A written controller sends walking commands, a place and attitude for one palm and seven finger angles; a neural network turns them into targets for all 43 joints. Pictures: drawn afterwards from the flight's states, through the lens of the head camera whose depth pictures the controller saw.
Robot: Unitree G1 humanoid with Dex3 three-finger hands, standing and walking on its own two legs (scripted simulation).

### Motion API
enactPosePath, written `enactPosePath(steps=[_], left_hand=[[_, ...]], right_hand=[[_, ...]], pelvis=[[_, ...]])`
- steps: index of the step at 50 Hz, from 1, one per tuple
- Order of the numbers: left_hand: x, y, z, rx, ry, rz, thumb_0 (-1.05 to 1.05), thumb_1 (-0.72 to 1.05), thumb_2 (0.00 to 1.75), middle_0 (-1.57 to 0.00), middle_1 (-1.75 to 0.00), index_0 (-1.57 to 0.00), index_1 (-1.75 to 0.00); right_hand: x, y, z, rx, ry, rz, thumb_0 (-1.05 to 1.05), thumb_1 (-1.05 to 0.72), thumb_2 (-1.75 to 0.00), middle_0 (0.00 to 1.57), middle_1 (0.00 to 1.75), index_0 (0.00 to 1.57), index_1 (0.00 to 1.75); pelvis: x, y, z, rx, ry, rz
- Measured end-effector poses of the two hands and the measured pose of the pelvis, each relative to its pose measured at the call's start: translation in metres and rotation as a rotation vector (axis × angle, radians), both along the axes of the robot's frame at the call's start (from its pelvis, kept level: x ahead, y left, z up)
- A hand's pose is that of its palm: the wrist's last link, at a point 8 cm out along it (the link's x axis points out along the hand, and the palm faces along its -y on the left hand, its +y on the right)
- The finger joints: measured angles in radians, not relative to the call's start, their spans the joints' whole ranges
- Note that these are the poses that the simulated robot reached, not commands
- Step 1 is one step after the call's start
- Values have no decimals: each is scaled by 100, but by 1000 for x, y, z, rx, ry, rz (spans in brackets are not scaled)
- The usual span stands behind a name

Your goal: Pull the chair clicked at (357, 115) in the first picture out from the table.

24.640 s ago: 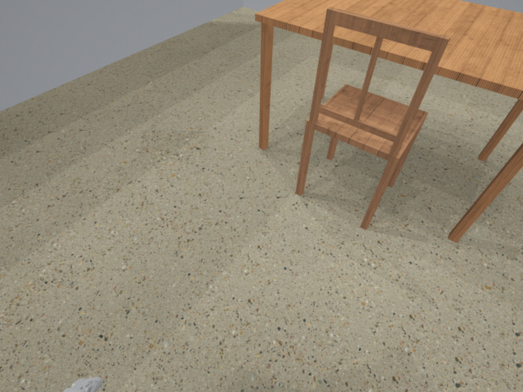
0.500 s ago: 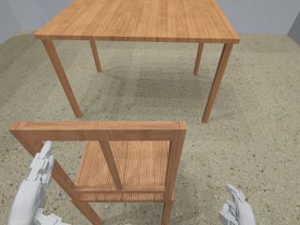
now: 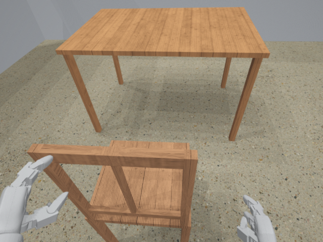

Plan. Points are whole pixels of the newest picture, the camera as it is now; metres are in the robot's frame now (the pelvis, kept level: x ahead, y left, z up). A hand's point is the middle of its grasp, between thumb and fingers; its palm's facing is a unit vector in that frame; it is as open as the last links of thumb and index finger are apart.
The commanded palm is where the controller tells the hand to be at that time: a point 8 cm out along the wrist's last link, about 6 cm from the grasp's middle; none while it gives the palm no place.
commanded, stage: draw the hand back to the body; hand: left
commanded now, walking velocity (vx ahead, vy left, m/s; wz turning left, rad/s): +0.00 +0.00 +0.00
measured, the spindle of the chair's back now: (126, 190) +0.27 +0.15 -0.06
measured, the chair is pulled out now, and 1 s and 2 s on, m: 0.62 0.62 0.62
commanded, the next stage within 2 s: step back with the hand held close in 0.48 s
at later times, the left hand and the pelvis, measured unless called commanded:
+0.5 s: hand (56, 164) +0.21 +0.23 +0.16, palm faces +0.39 -0.81 -0.43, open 7.5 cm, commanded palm +0.16 +0.28 +0.19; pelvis +0.01 -0.01 +0.01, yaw -2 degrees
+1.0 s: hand (30, 177) +0.18 +0.27 +0.16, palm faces +0.32 -0.80 -0.51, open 7.4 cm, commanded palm +0.12 +0.31 +0.19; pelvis -0.03 +0.02 +0.01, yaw -3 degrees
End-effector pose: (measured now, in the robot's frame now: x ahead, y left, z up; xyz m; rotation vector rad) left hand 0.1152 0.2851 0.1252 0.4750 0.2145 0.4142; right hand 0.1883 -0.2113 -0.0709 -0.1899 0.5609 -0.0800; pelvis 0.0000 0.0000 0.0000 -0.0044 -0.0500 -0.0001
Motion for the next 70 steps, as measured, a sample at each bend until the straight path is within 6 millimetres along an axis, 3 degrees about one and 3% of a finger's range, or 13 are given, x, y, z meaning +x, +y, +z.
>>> enactPosePath(steps=[4, 9, 11, 13, 20, 28, 38, 45, 54, 61, 70], left_hand=[[5, 5, 16, 29, -75, 34, 1, 55, 73, -17, -23, -40, -36], [23, 4, 68, 108, -333, 29, 1, 72, 82, -19, -26, -32, -34], [31, 2, 80, 122, -396, 15, 1, 77, 84, -20, -27, -29, -33], [39, 0, 81, 115, -405, -3, 1, 81, 86, -20, -28, -27, -32], [52, -13, 51, 41, -271, -71, 1, 87, 89, -21, -29, -22, -31], [49, -9, 63, 86, -300, -77, 2, 88, 90, -22, -30, -21, -30], [57, 10, 69, 135, -311, -107, 2, 89, 90, -21, -30, -21, -30], [41, 16, 52, 123, -199, -172, 2, 89, 90, -21, -30, -21, -30], [8, 30, 61, 146, -292, -142, 2, 88, 90, -22, -30, -21, -30], [-19, 31, 60, 127, -338, -119, 2, 88, 90, -22, -30, -21, -30], [-33, 41, 65, 181, -376, -131, 2, 88, 90, -22, -30, -21, -30]], right_hand=[[7, -2, 2, -2, -7, 26, 1, -90, -90, 20, 30, 21, 30], [12, -7, 4, 6, -14, 36, 1, -90, -90, 20, 30, 21, 30], [12, -10, 4, 22, -10, 17, 1, -90, -90, 20, 30, 21, 30], [10, -15, 4, 36, 1, -9, 1, -90, -90, 20, 30, 21, 30], [-8, -36, 0, 21, 65, -91, 1, -90, -90, 20, 30, 21, 30], [-21, -46, -5, -7, 116, -130, 1, -91, -90, 20, 30, 20, 30], [-24, -29, -5, 9, 152, -125, 1, -91, -90, 20, 30, 20, 30], [-39, -12, -1, 1, 186, -157, 1, -91, -90, 20, 30, 21, 30], [-64, 7, 1, -15, 163, -111, 1, -90, -90, 20, 30, 21, 30], [-89, 5, 0, -34, 150, -114, 1, -90, -90, 20, 30, 21, 30], [-120, -1, 0, -66, 141, -138, 1, -90, -90, 20, 30, 21, 30]], pelvis=[[1, -4, 2, 3, -12, 5], [3, -8, 3, 7, -22, 5], [4, -10, 4, 8, -21, -2], [5, -11, 5, 10, -17, -10], [8, -14, 7, 8, -9, -32], [10, -11, 8, 5, -9, -35], [-1, 4, 9, -9, 24, -43], [-17, 19, 10, -3, 48, -61], [-46, 23, 5, -14, 51, -45], [-65, 26, 2, -36, 53, -40], [-84, 29, -2, -39, 49, -24]])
